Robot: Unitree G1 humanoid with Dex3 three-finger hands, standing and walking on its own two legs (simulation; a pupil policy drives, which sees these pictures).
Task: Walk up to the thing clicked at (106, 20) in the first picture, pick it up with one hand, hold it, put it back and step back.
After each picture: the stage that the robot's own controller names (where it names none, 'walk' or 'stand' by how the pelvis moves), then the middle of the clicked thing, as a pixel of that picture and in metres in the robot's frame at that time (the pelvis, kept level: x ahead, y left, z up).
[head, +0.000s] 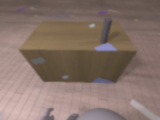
stand; (105, 32) +0.83 -0.11 +0.08
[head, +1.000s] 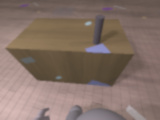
rise first; (98, 31) +0.73 +0.00 +0.11
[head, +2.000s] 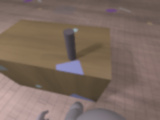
walk; (70, 46) +0.49 +0.21 +0.10
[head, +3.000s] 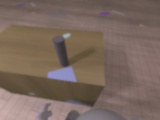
stand; (62, 53) +0.45 +0.24 +0.09
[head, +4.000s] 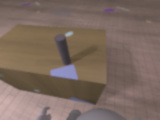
stand; (64, 51) +0.47 +0.22 +0.09
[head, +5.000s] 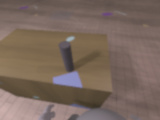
stand; (67, 58) +0.41 +0.19 +0.08
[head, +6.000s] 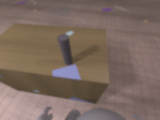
stand; (66, 51) +0.46 +0.21 +0.09
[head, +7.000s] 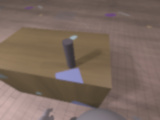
stand; (69, 55) +0.45 +0.19 +0.08
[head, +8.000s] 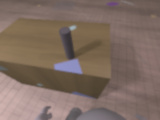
stand; (68, 45) +0.50 +0.20 +0.10
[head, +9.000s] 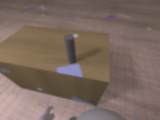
stand; (71, 51) +0.51 +0.19 +0.08
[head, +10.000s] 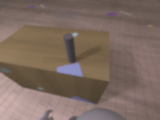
stand; (70, 50) +0.51 +0.19 +0.08
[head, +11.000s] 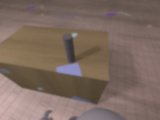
stand; (69, 50) +0.51 +0.20 +0.08
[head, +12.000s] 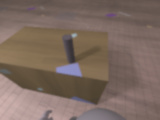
stand; (69, 50) +0.51 +0.20 +0.08
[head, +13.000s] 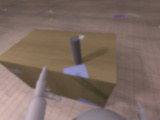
rise first; (76, 52) +0.51 +0.17 +0.08
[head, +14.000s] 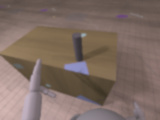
go down; (78, 48) +0.54 +0.16 +0.09
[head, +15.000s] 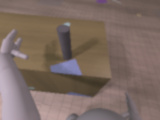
go down; (65, 45) +0.50 +0.16 +0.11
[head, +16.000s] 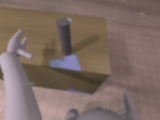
close in; (65, 40) +0.52 +0.16 +0.12
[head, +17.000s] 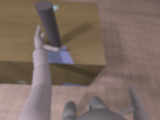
close; (51, 29) +0.54 +0.18 +0.16
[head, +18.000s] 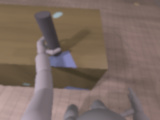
lift; (51, 37) +0.50 +0.20 +0.15
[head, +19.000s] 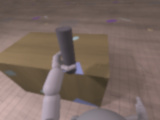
lift; (68, 53) +0.33 +0.14 +0.25
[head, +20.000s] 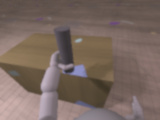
hold; (66, 52) +0.33 +0.16 +0.25
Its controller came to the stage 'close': yes
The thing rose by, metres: 0.19
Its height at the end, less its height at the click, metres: +0.16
